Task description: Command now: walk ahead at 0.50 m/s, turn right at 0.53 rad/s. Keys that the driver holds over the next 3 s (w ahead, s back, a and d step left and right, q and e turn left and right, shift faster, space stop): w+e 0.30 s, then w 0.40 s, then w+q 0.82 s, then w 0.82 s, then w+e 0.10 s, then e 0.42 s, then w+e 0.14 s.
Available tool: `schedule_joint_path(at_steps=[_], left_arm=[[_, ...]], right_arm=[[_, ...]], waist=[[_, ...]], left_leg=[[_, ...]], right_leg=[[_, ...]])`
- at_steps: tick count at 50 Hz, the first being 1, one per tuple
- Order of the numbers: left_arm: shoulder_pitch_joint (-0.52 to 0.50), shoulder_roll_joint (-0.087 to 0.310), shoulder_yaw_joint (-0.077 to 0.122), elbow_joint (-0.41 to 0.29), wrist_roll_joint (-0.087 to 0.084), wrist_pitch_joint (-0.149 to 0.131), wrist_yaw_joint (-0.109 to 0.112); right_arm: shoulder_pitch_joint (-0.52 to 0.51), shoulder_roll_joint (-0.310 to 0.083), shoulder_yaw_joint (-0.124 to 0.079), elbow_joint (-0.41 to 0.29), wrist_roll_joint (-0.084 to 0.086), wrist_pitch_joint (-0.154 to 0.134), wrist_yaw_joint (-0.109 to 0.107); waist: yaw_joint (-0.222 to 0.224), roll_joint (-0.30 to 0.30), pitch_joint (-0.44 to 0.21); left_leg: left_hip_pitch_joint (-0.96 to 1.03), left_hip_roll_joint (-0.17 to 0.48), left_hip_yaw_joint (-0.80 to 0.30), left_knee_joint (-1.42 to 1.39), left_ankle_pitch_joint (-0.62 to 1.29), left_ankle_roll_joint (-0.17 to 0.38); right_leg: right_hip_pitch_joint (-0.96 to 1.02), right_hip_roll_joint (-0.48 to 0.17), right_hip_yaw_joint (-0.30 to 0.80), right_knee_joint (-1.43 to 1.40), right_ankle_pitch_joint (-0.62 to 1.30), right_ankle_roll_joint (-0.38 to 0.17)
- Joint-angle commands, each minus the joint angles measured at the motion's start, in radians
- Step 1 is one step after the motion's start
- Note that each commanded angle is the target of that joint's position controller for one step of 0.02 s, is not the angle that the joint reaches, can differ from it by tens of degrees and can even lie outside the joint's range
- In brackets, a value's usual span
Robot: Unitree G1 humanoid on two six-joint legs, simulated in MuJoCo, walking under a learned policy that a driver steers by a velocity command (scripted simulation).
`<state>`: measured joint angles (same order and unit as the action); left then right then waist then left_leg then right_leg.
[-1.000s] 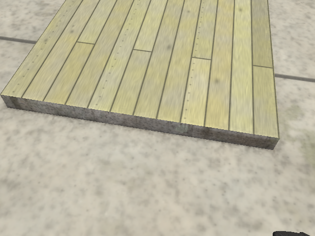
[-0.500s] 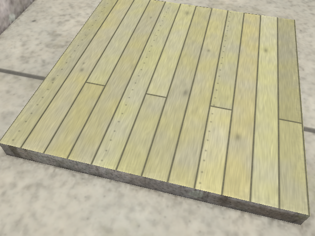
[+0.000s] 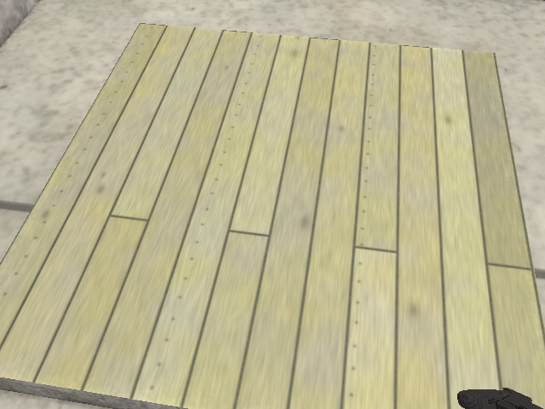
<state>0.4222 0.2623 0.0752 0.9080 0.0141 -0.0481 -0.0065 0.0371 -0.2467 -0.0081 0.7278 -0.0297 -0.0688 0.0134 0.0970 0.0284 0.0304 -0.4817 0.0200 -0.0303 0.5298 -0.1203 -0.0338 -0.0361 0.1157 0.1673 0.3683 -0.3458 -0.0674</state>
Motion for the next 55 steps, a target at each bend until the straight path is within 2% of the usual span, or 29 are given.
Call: schedule_joint_path(at_steps=[1, 2, 3, 4, 5, 6, 8, 15, 22, 25, 27, 29, 30, 31, 32, 33, 34, 35, 36, 37, 38, 39, 40, 41, 42, 43, 45, 48, 55], left_arm=[[-0.071, 0.152, 0.031, -0.084, -0.012, -0.019, 0.002], [-0.068, 0.073, 0.008, -0.128, -0.036, -0.027, 0.002], [0.034, 0.055, 0.002, -0.149, -0.036, -0.018, 0.005], [0.041, 0.116, 0.01, -0.104, -0.002, 0.007, 0.013], [-0.015, 0.118, 0.012, -0.098, 0.01, 0.014, 0.0], [-0.052, 0.096, 0.009, -0.108, 0.012, 0.018, -0.01], [-0.083, 0.087, 0.007, -0.118, 0.029, 0.034, -0.027], [-0.259, 0.065, -0.002, -0.2, 0.031, 0.058, -0.055], [-0.469, 0.014, -0.012, -0.312, 0.033, 0.059, 0.002], [-0.641, -0.032, -0.043, -0.415, 0.025, 0.035, 0.019], [-0.719, -0.079, -0.08, -0.491, 0.023, 0.022, -0.002], [-0.611, -0.117, -0.11, -0.487, 0.005, 0.025, -0.042], [-0.497, -0.088, -0.092, -0.437, 0.0, 0.037, -0.044], [-0.303, -0.038, -0.068, -0.38, 0.008, 0.043, -0.036], [-0.031, 0.007, -0.039, -0.302, 0.002, 0.038, -0.027], [0.072, 0.106, -0.002, -0.26, 0.018, 0.032, -0.017], [0.049, 0.28, 0.037, -0.22, 0.014, 0.019, -0.006], [0.046, 0.266, 0.052, -0.222, 0.005, 0.029, 0.004], [-0.081, 0.228, 0.04, -0.199, 0.018, 0.025, -0.002], [-0.149, 0.132, 0.018, -0.173, 0.01, 0.016, -0.01], [-0.199, 0.051, -0.003, -0.152, 0.013, -0.001, -0.012], [-0.228, -0.008, -0.018, -0.135, 0.016, -0.011, -0.015], [-0.253, -0.073, -0.041, -0.134, 0.016, -0.05, -0.046], [-0.216, -0.067, -0.038, -0.094, 0.006, -0.07, -0.05], [-0.189, -0.075, -0.038, -0.053, -0.008, -0.074, -0.045], [-0.174, -0.072, -0.038, -0.037, -0.007, -0.074, -0.032], [-0.161, -0.059, -0.038, -0.031, -0.008, -0.071, -0.012], [-0.129, 0.002, -0.03, -0.008, 0.005, -0.073, 0.014], [-0.042, 0.081, -0.027, 0.021, 0.005, -0.061, 0.068]], right_arm=[[0.213, -0.172, -0.055, -0.009, -0.014, -0.042, -0.028], [0.336, -0.257, -0.072, -0.012, -0.038, -0.041, -0.045], [0.321, -0.315, -0.09, 0.0, -0.034, -0.017, -0.04], [0.268, -0.213, -0.074, -0.009, -0.023, -0.004, -0.032], [0.216, -0.131, -0.053, -0.023, -0.011, -0.003, -0.027], [0.183, -0.106, -0.044, -0.024, -0.009, -0.004, -0.026], [0.2, -0.104, -0.041, -0.004, -0.006, -0.018, -0.029], [0.306, -0.125, -0.059, 0.039, 0.002, -0.034, -0.022], [0.512, -0.123, -0.06, 0.157, -0.029, -0.037, -0.025], [0.551, -0.103, -0.047, 0.214, -0.035, -0.05, -0.028], [0.553, -0.079, -0.032, 0.26, -0.022, -0.041, -0.042], [0.472, -0.074, -0.026, 0.259, 0.01, -0.027, -0.039], [0.464, -0.107, -0.03, 0.243, 0.027, -0.025, -0.024], [0.437, -0.211, -0.053, 0.237, 0.032, -0.032, -0.013], [0.384, -0.29, -0.082, 0.224, 0.05, -0.036, -0.001], [0.39, -0.279, -0.093, 0.216, 0.067, -0.046, 0.01], [0.509, -0.08, -0.053, 0.146, 0.069, -0.039, 0.042], [0.493, -0.096, -0.067, 0.154, 0.048, -0.04, 0.04], [0.497, -0.022, -0.062, 0.133, 0.058, -0.027, 0.024], [0.472, -0.004, -0.057, 0.126, 0.036, -0.013, 0.004], [0.434, 0.017, -0.054, 0.123, 0.009, 0.001, -0.01], [0.447, 0.025, -0.053, 0.129, 0.004, 0.023, -0.015], [0.371, -0.022, -0.064, 0.118, 0.097, 0.008, -0.021], [0.35, -0.013, -0.062, 0.098, 0.108, 0.004, -0.022], [0.309, 0.003, -0.052, 0.086, 0.091, 0.001, -0.022], [0.304, 0.021, -0.047, 0.082, 0.085, 0.001, -0.02], [0.29, -0.028, -0.063, 0.096, 0.086, 0.017, -0.018], [0.167, -0.035, -0.069, 0.062, 0.07, 0.028, -0.006], [0.013, -0.032, -0.073, 0.004, 0.073, 0.031, 0.025]], waist=[[-0.172, -0.027, -0.138], [-0.215, 0.108, -0.28], [-0.143, 0.304, -0.301], [-0.113, 0.128, -0.198], [-0.116, 0.031, -0.098], [-0.105, 0.04, -0.047], [-0.097, 0.09, -0.02], [-0.113, 0.058, -0.027], [-0.163, 0.054, 0.087], [-0.171, 0.006, 0.154], [-0.159, 0.025, 0.157], [-0.097, 0.011, 0.072], [-0.078, 0.054, -0.022], [0.02, 0.158, -0.136], [0.162, 0.182, -0.29], [0.199, 0.146, -0.404], [0.051, -0.331, -0.514], [0.065, -0.206, -0.599], [-0.058, -0.132, -0.452], [-0.108, -0.034, -0.266], [-0.133, -0.022, -0.13], [-0.166, -0.043, -0.071], [-0.135, -0.082, -0.129], [-0.14, -0.107, -0.127], [-0.14, -0.098, -0.088], [-0.149, -0.115, -0.08], [-0.137, -0.084, -0.049], [-0.105, -0.083, -0.011], [-0.053, -0.073, 0.016]], left_leg=[[0.423, 0.04, -0.048, -0.133, -0.008, 0.063], [0.649, 0.287, -0.294, -0.174, -0.126, 0.121], [0.707, 0.434, -0.63, -0.267, -0.135, 0.209], [0.604, 0.407, -0.593, -0.25, -0.295, 0.213], [0.492, 0.345, -0.455, -0.282, -0.311, 0.191], [0.42, 0.297, -0.332, -0.318, -0.216, 0.169], [0.371, 0.24, -0.175, -0.341, -0.023, 0.156], [0.462, 0.272, 0.005, -0.343, 0.209, 0.199], [0.736, 0.384, -0.048, -0.372, 0.069, 0.264], [0.74, 0.353, 0.033, -0.418, 0.021, 0.215], [0.636, 0.278, 0.126, -0.493, 0.081, 0.178], [0.4, 0.226, 0.227, -0.581, 0.316, 0.173], [0.325, 0.215, 0.232, -0.517, 0.753, 0.202], [0.368, 0.253, 0.236, -0.298, 1.241, 0.196], [0.402, 0.241, 0.236, -0.009, 1.372, 0.159], [0.319, 0.191, 0.172, 0.325, 0.978, 0.107], [0.003, -0.043, 0.082, 0.812, -0.316, 0.032], [-0.012, -0.088, -0.185, 0.994, -0.238, 0.059], [-0.081, -0.056, -0.167, 1.102, -0.148, 0.064], [-0.096, 0.01, -0.064, 1.096, -0.1, 0.066], [-0.113, 0.041, -0.056, 1.063, -0.076, 0.075], [-0.079, 0.055, -0.073, 1.021, -0.063, 0.083], [-0.087, 0.07, -0.122, 1.128, -0.069, 0.123], [-0.138, 0.08, -0.141, 1.11, -0.031, 0.146], [-0.203, 0.077, -0.173, 1.07, 0.028, 0.168], [-0.229, 0.067, -0.191, 1.032, 0.06, 0.163], [-0.285, 0.06, -0.165, 0.906, 0.071, 0.146], [-0.319, 0.025, -0.097, 0.732, 0.183, 0.133], [-0.399, 0.013, -0.022, 0.378, 0.254, 0.127]], right_leg=[[-0.169, -0.144, 0.13, 0.275, 0.564, -0.045], [-0.328, -0.067, 0.022, 0.531, 0.282, -0.009], [-0.543, 0.024, -0.077, 0.677, -0.222, -0.003], [-0.587, -0.08, -0.067, 0.783, -0.176, -0.011], [-0.581, -0.11, -0.069, 0.78, -0.091, -0.005], [-0.566, -0.136, -0.083, 0.755, -0.037, 0.008], [-0.554, -0.158, -0.107, 0.76, 0.022, 0.03], [-0.75, -0.184, -0.135, 0.838, 0.14, 0.067], [-1.332, -0.134, -0.053, 1.376, -0.163, 0.006], [-1.483, -0.141, -0.095, 1.368, -0.278, -0.038], [-1.357, -0.184, -0.206, 1.159, -0.264, -0.049], [-0.839, -0.211, -0.308, 0.784, 0.013, -0.088], [-0.533, -0.117, -0.389, 0.763, 0.065, -0.094], [-0.344, -0.047, -0.394, 0.788, 0.007, -0.106], [-0.114, -0.016, -0.348, 0.642, 0.098, -0.127], [0.073, -0.082, -0.14, 0.49, 0.082, -0.141], [0.261, -0.459, 0.462, 0.228, 0.256, -0.179], [0.209, -0.451, 0.667, 0.062, 0.327, -0.12], [0.065, -0.48, 0.617, 0.039, 0.143, -0.113], [-0.116, -0.45, 0.502, 0.041, 0.085, -0.099], [-0.264, -0.405, 0.356, 0.07, 0.109, -0.08], [-0.38, -0.357, 0.226, 0.063, 0.087, -0.057], [-0.365, -0.378, 0.186, 0.018, 0.091, -0.046], [-0.332, -0.369, 0.171, -0.034, 0.092, -0.041], [-0.304, -0.34, 0.092, -0.063, 0.133, -0.013], [-0.299, -0.349, 0.04, -0.077, 0.206, -0.005], [-0.242, -0.313, -0.089, -0.122, 0.341, 0.024], [-0.212, -0.262, -0.246, -0.183, 0.504, 0.08], [0.077, -0.325, -0.315, -0.248, 0.664, 0.116]])
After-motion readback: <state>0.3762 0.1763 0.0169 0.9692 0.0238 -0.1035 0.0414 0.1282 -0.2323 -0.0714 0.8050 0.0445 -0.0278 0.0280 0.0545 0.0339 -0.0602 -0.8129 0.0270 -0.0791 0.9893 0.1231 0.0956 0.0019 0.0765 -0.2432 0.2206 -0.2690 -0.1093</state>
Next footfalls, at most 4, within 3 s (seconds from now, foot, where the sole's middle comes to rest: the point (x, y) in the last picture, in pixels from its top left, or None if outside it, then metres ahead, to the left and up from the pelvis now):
0.02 left None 0.17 0.12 -0.77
0.66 right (428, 392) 0.50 -0.25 -0.67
1.32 left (395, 275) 0.79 -0.20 -0.67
1.72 right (464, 195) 1.07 -0.41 -0.67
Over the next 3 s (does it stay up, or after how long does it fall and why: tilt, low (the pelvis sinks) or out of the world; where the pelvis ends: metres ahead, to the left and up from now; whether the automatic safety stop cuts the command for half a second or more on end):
stays up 1.50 -0.18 0.10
